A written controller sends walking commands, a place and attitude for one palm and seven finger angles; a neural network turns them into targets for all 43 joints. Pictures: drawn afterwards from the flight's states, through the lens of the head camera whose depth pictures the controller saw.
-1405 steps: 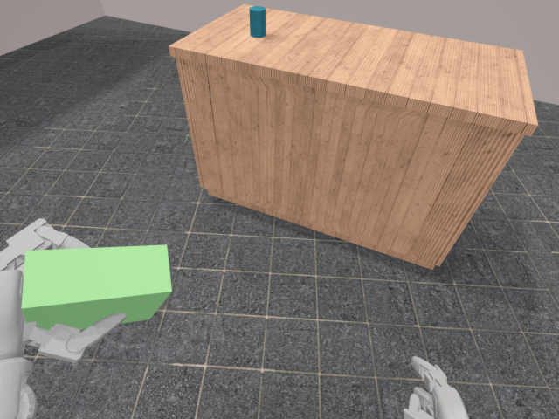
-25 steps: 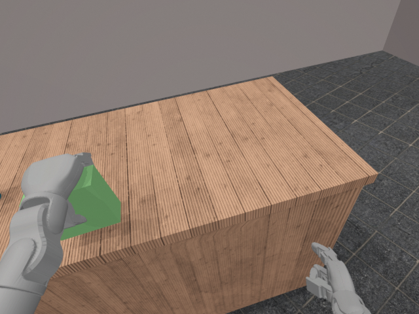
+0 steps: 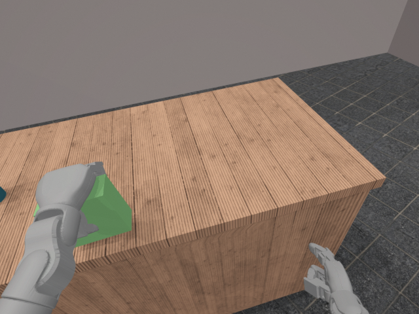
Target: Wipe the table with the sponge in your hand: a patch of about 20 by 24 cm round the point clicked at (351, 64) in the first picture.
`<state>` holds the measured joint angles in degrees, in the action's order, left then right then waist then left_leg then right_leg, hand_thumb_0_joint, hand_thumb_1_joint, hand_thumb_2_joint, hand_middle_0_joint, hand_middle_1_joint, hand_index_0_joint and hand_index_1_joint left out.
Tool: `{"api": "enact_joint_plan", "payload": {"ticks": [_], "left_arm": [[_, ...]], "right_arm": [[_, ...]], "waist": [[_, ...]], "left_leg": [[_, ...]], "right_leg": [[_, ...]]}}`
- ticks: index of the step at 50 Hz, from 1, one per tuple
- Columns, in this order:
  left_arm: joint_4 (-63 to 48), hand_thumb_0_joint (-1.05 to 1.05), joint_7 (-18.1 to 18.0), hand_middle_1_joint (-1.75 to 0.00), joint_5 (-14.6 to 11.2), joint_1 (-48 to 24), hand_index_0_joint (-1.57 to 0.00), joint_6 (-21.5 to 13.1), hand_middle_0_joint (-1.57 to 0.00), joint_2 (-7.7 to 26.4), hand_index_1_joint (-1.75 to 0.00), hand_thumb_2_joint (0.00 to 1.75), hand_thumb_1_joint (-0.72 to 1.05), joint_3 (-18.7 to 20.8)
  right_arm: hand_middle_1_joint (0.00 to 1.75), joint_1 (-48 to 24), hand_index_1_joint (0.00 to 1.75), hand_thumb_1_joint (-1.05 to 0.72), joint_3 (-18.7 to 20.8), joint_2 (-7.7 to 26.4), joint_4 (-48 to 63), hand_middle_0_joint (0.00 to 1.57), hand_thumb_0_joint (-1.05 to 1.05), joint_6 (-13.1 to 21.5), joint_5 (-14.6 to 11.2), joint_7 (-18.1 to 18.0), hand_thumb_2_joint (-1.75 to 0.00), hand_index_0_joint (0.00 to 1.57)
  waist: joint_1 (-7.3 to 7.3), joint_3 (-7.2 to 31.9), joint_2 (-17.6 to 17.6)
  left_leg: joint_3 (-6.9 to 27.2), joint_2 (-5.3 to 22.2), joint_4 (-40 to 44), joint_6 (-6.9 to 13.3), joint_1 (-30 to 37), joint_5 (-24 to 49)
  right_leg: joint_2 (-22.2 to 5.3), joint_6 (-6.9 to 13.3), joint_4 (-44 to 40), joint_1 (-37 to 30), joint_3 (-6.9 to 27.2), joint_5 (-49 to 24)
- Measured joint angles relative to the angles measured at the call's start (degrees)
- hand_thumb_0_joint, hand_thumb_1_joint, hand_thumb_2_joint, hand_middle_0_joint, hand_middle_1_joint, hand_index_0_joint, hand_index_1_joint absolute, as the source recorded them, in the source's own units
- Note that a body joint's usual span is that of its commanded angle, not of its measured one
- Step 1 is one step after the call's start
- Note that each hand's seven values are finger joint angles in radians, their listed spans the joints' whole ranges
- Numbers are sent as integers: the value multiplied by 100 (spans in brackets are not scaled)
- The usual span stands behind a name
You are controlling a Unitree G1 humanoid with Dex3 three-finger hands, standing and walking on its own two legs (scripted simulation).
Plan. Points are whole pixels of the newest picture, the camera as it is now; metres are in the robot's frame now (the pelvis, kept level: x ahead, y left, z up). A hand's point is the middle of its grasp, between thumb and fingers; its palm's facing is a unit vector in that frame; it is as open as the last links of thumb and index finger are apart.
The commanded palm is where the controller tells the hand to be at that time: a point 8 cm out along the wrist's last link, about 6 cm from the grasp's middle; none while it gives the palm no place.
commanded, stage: lower the sponge onto the table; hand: left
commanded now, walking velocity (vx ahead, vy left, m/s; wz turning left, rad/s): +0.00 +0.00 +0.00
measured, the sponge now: (94, 218) +0.25 +0.29 +0.07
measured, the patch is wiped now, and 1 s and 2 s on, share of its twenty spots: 0.00 0.05 0.30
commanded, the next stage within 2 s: wipe forward along the first lane in 0.66 s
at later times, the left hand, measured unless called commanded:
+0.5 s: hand (88, 209) +0.25 +0.29 +0.10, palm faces +0.01 -0.08 -1.00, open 9.7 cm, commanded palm +0.22 +0.28 +0.17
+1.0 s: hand (90, 200) +0.27 +0.30 +0.09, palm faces -0.02 -0.03 -1.00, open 9.7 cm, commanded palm +0.25 +0.30 +0.15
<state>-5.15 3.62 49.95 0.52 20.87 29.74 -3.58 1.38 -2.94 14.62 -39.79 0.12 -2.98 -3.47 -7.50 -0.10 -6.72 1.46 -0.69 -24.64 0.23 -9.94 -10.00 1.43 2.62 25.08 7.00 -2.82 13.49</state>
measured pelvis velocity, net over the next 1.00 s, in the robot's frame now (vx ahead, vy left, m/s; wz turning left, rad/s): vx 0.00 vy -0.01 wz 0.01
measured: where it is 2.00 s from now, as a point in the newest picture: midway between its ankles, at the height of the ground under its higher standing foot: outside the picture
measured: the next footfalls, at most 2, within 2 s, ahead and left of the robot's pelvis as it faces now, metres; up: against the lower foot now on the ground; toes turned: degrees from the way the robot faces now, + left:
none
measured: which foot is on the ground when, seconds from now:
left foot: down 0.00-1.00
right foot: down 0.00-1.00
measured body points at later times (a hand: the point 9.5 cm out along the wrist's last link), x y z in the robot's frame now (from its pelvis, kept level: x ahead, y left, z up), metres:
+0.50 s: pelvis +0.01 +0.00 +0.00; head -0.02 -0.05 +0.45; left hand +0.24 +0.29 +0.15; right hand +0.24 -0.21 -0.09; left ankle +0.04 +0.12 -0.74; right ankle +0.01 -0.09 -0.74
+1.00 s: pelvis +0.00 -0.01 +0.00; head -0.02 -0.06 +0.44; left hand +0.26 +0.29 +0.15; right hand +0.23 -0.23 -0.10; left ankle +0.04 +0.12 -0.74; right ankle +0.01 -0.09 -0.74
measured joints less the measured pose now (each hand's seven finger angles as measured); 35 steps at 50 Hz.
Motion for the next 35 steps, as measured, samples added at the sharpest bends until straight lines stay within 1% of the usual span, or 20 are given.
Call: {"api": "enact_joint_plan", "payload": {"ticks": [4, 8, 15, 21, 26, 30, 35], "left_arm": [[125, 1, -43, -136, 57, -91, -77, -3, -79, -41, -137, 103, -45, -76], [206, 1, -63, -136, 75, -104, -77, 0, -79, -44, -137, 103, -45, -49], [169, 1, -81, -136, 45, 103, -77, -8, -79, -46, -137, 103, -45, 73], [157, 1, -104, -136, 43, 287, -77, -119, -78, -49, -137, 103, -45, 92], [230, 0, -201, -136, 118, 233, -77, -233, -79, -62, -137, 103, -45, 57], [348, 0, -275, -136, 110, 180, -77, -257, -79, -103, -137, 103, -45, 68], [519, 0, -278, -136, 126, 96, -77, -212, -79, -102, -137, 103, -46, 73]], "right_arm": [[30, -27, 30, -90, -20, -24, -10, 20, 2, 4, -1, -7, -90, 20], [30, -34, 30, -90, -35, -40, -5, 20, 2, -16, 0, 11, -90, 20], [30, 45, 30, -90, 6, 11, 10, 20, 2, -61, 10, 55, -90, 20], [30, 125, 30, -90, 65, 76, 0, 20, 2, -57, 8, 19, -90, 20], [30, 171, 30, -90, 110, 81, -36, 20, 2, -16, 3, -20, -90, 20], [30, 173, 30, -90, 112, 55, -56, 20, 2, -5, 1, -18, -90, 20], [30, 162, 30, -90, 91, 35, -50, 20, 2, -30, -14, -15, -90, 20]], "waist": [[-5, -1, 13], [19, 7, 27], [68, 43, 25], [65, 14, 22], [51, -2, 22], [67, 30, 13], [102, 61, 5]], "left_leg": [[4, 0, 19, -3, 2, 9], [-8, 12, 35, -9, 6, 7], [-10, 30, 1, -17, -15, -34], [2, 42, -48, -23, -22, -70], [29, 44, -57, -34, -36, -67], [31, 47, -48, -41, -61, -57], [31, 56, -57, -51, -87, -60]], "right_leg": [[1, 4, -17, -2, -3, -8], [12, 13, -31, 2, 11, -12], [32, 19, -29, 11, 17, 10], [46, 28, -9, 3, 7, 33], [50, 40, -7, 6, -18, 36], [53, 44, 1, 38, -20, 34], [62, 54, 25, 73, -18, 43]]}}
